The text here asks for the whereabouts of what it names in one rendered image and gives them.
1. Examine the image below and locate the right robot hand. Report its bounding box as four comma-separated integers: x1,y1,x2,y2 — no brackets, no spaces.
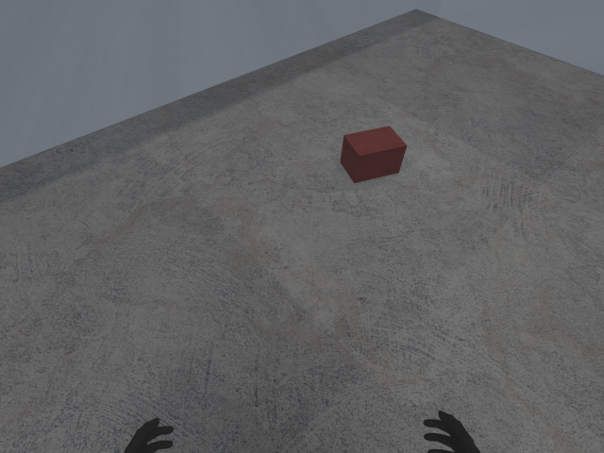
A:
424,411,480,453

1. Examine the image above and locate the left robot hand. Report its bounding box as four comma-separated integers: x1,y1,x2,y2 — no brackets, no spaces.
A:
124,418,174,453

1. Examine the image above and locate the carton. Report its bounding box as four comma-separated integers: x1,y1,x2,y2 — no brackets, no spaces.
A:
341,126,407,183

